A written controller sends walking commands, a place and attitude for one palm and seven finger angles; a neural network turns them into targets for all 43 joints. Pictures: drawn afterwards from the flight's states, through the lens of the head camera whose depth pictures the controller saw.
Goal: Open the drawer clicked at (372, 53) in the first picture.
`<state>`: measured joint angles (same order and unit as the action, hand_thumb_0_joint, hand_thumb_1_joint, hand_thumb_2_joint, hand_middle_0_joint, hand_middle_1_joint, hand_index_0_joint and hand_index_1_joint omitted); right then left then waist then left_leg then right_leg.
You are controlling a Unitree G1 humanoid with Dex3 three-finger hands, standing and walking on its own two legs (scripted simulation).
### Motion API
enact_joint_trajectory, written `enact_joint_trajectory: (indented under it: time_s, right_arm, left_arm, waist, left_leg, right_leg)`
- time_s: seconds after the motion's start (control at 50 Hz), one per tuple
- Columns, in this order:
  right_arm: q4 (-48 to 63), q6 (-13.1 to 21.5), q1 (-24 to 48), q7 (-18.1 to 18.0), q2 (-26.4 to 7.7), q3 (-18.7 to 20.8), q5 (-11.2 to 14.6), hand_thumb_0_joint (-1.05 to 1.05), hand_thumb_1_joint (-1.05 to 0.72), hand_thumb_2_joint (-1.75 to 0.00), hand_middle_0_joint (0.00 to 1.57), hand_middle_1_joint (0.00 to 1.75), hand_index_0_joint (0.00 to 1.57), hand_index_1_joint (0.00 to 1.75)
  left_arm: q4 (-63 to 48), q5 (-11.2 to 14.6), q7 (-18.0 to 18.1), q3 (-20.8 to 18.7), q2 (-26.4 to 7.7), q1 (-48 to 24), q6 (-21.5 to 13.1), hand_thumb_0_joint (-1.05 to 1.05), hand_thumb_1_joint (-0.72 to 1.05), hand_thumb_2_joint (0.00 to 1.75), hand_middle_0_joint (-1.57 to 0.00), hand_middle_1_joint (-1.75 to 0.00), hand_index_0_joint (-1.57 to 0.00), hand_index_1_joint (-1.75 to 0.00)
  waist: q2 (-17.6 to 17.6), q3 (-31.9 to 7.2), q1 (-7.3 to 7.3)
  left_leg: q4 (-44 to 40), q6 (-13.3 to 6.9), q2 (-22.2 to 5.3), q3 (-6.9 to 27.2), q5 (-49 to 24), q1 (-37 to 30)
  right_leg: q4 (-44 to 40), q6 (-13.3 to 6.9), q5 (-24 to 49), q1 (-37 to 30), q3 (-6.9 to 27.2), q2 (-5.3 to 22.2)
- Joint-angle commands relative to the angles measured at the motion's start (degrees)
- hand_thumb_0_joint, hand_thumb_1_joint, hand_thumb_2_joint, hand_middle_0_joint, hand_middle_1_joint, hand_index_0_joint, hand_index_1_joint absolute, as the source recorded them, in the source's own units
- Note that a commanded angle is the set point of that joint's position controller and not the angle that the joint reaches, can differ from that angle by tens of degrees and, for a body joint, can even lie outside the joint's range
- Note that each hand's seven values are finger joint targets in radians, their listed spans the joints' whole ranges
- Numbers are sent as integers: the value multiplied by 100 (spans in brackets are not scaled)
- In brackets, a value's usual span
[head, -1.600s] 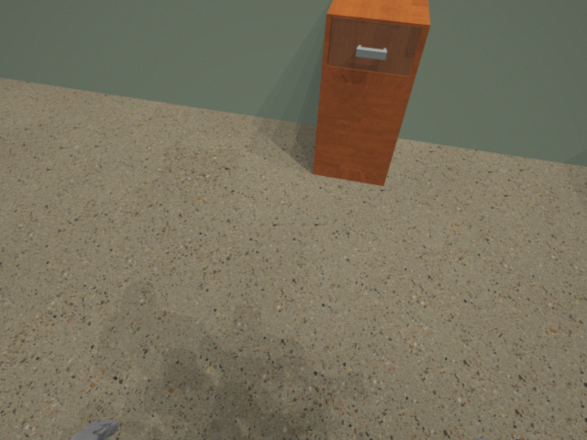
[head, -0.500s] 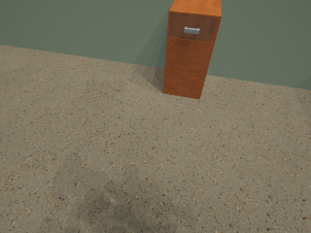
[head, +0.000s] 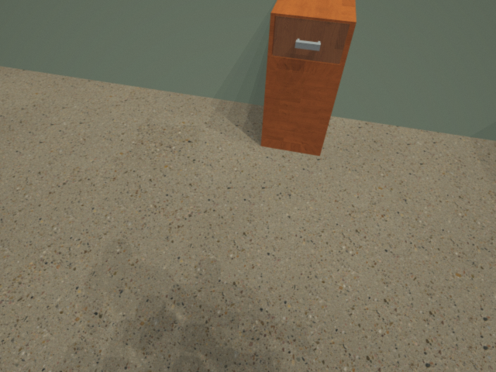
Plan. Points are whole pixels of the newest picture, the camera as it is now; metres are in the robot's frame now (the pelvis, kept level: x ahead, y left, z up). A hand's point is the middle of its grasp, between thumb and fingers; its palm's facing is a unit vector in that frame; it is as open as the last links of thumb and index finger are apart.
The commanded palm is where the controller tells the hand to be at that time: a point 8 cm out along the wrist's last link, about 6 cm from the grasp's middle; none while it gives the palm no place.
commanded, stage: walk to a spot facing it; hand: left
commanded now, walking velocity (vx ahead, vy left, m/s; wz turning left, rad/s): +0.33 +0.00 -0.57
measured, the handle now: (308, 43) +1.48 -0.18 -0.10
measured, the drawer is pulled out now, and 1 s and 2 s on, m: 0.00 0.00 0.00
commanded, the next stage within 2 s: turn to face it in 1.60 s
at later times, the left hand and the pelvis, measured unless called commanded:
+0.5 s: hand out of the picture +0.10 +0.13 -0.17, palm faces -0.13 -0.98 -0.17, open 7.4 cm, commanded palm none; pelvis +0.12 -0.05 +0.00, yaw -12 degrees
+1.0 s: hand (192, 245) +0.44 +0.17 -0.19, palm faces -0.30 -0.94 -0.16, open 7.4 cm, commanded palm none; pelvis +0.35 +0.00 -0.01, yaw -23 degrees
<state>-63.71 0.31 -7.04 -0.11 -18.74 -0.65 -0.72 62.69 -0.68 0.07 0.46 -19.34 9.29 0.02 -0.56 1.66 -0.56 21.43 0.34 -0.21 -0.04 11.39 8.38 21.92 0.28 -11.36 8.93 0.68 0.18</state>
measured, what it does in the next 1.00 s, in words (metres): walks ahead, turning right: left foot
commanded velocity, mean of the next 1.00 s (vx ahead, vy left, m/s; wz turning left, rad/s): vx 0.36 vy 0.00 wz -0.35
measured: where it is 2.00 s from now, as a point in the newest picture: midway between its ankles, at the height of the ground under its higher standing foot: (295, 271)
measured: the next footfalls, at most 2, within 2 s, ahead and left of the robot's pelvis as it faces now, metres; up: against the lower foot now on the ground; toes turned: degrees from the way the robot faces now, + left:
left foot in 0.78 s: +0.44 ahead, +0.03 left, +0.00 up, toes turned -9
right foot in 1.54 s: +0.57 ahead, -0.24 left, +0.00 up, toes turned -45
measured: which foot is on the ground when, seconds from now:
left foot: down 0.00-0.30, up 0.32-0.76, down 0.78-1.00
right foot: down 0.00-0.78, up 0.80-1.00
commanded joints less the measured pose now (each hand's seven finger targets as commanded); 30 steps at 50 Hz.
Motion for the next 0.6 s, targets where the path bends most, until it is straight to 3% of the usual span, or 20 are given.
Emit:
enact_joint_trajectory:
  time_s: [0.0, 0.08, 0.12, 0.14, 0.16, 0.2, 0.22, 0.24, 0.26, 0.28, 0.3, 0.32, 0.34, 0.38, 0.42, 0.48, 0.58]
  right_arm:
    - [210, 23, -268, -24, -570, 159, -48, 0, -90, -90, 20, 30, 20, 30]
    - [395, 22, -463, -31, -852, 339, -54, 0, -90, -90, 20, 30, 20, 30]
    - [428, 95, -720, -60, -990, 444, -35, 0, -90, -90, 20, 30, 20, 30]
    - [434, 145, -829, -66, -973, 491, -25, 0, -90, -90, 20, 30, 20, 30]
    - [443, 184, -939, -70, -906, 506, -37, 0, -90, -90, 20, 30, 20, 30]
    - [458, 219, -895, -77, -754, 497, -52, 0, -90, -90, 20, 30, 20, 30]
    - [499, 221, -718, -82, -685, 492, -57, 0, -90, -90, 20, 30, 20, 30]
    - [551, 210, -519, -75, -595, 469, -57, 0, -90, -90, 20, 30, 20, 30]
    - [690, 213, -428, -38, -227, 395, 1, 0, -90, -90, 20, 30, 20, 30]
    - [1040, 251, -47, 13, 107, 292, 1, 0, -90, -90, 20, 30, 20, 30]
    - [1088, 279, 105, 9, -112, 356, -34, 0, -90, -90, 20, 30, 20, 30]
    - [983, 300, 88, 20, -68, 399, -21, 0, -90, -90, 20, 30, 20, 30]
    - [924, 304, 88, 33, -4, 395, -31, 0, -90, -90, 20, 30, 20, 30]
    - [764, 253, -131, 67, 155, 413, -77, 0, -90, -90, 20, 30, 20, 30]
    - [719, 196, -301, 81, 309, 407, -86, 0, -90, -90, 20, 30, 20, 30]
    - [792, 164, -208, 115, 401, 432, -68, 0, -90, -90, 20, 30, 20, 30]
    - [1112, 232, 472, 181, 537, 394, -30, 0, -90, -90, 20, 30, 20, 30]
  left_arm:
    - [-258, -32, 3, -127, -501, 276, 52, 0, 90, 90, -20, -30, -20, -30]
    - [-522, -69, -118, -246, -444, 472, 71, 0, 90, 90, -20, -30, -20, -30]
    - [-669, -64, -158, -270, -191, 470, 12, 0, 90, 90, -20, -30, -20, -30]
    - [-778, -64, -174, -284, -82, 336, -15, 0, 90, 90, -20, -30, -20, -30]
    - [-878, -67, -189, -303, -36, 223, -41, 0, 90, 90, -20, -30, -20, -30]
    - [-911, -58, -211, -338, 80, 302, -99, 0, 90, 90, -20, -30, -20, -30]
    - [-807, -58, -218, -363, 165, 666, -119, 0, 90, 90, -20, -30, -20, -30]
    - [-573, -79, -213, -398, 180, 1378, -140, 0, 90, 90, -20, -30, -20, -30]
    - [-326, -118, -151, -501, -298, 2183, -227, 0, 90, 90, -20, -30, -20, -30]
    - [-163, -61, -38, -600, -835, 2782, -284, 0, 90, 90, -20, -30, -20, -30]
    - [-166, 1, 55, -566, -665, 2815, -279, 0, 90, 90, -20, -30, -20, -30]
    - [-235, 2, 56, -517, -448, 2440, -311, 0, 90, 90, -20, -30, -20, -30]
    - [-330, -16, 50, -470, -263, 2164, -321, 0, 90, 90, -20, -30, -20, -30]
    - [-425, -39, 63, -405, 17, 1829, -364, 0, 90, 90, -20, -30, -20, -30]
    - [-368, -46, 65, -376, 125, 1950, -433, 0, 90, 90, -20, -30, -20, -30]
    - [-224, -47, 94, -366, 216, 2097, -499, 0, 90, 90, -20, -30, -20, -30]
    - [-51, -78, 172, -354, 299, 2300, -512, 0, 90, 90, -20, -30, -20, -30]
  waist:
    - [73, -109, 51]
    - [396, 491, 66]
    - [920, 531, 154]
    - [1026, 520, 200]
    - [1009, 471, 262]
    - [869, 461, 157]
    - [778, 367, -52]
    - [483, 167, -397]
    - [-1036, -51, -706]
    - [-2378, 87, -830]
    - [-1398, 79, -762]
    - [-1082, 333, -590]
    - [-636, 479, -452]
    - [-31, 526, -190]
    - [-167, 401, -70]
    - [-352, 344, -32]
    - [-558, 425, -214]
  left_leg:
    - [-241, -117, -649, 353, 1333, 45]
    - [-469, -398, -1062, 753, 2624, 202]
    - [-830, -752, -1693, 1291, 2534, -135]
    - [-894, -947, -1968, 1345, 1967, -421]
    - [-814, -1050, -2066, 1256, 1318, -624]
    - [-459, -972, -2045, 757, 394, -456]
    - [-22, -782, -1890, 333, 183, -38]
    - [914, -505, -1505, -196, 339, 600]
    - [2779, -138, -799, -870, 894, 1866]
    - [4217, 83, -167, -910, 2187, 3276]
    - [4543, -20, -385, -226, 1914, 3396]
    - [4630, -61, -607, -106, 1325, 3350]
    - [4699, -11, -692, -120, 1064, 3297]
    - [4530, 75, -755, -143, 545, 3046]
    - [4417, 170, -731, -236, 234, 3072]
    - [4138, 254, -725, -311, -58, 3330]
    - [3070, 217, -680, -506, -215, 3388]
  right_leg:
    - [-309, -203, -1406, 495, 753, 450]
    - [450, -279, -1907, 1398, 614, 44]
    - [1570, -198, -1321, 1871, 38, -220]
    - [2009, -135, -1386, 2167, -154, -82]
    - [2169, -110, -1595, 2330, -132, 67]
    - [1932, -110, -1624, 1982, -229, 228]
    - [1483, -132, -1268, 1239, -319, 235]
    - [828, -178, -646, 119, -473, 59]
    - [-187, -427, -1005, -1050, 981, 793]
    - [-1075, -869, -544, -1316, 3295, 2047]
    - [-1061, -1107, -334, -1373, 3341, 2093]
    - [-1034, -1112, -481, -942, 2949, 1874]
    - [-1068, -1244, -672, -597, 2827, 1816]
    - [-1083, -1188, -182, -274, 2116, 1554]
    - [-1038, -1087, 671, -343, 1635, 1334]
    - [-969, -1028, 1481, -678, 1225, 1161]
    - [-887, -1049, 2221, -1080, 1024, 1089]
